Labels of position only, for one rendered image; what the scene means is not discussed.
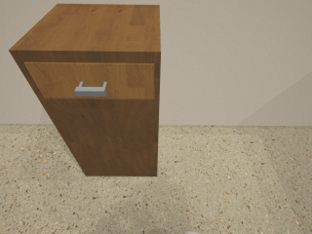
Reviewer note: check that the handle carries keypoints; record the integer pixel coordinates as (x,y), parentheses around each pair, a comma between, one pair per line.
(81,91)

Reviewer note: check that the cabinet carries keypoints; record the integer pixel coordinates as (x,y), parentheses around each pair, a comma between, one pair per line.
(106,136)

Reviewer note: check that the drawer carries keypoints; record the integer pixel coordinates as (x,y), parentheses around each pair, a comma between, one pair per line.
(124,79)

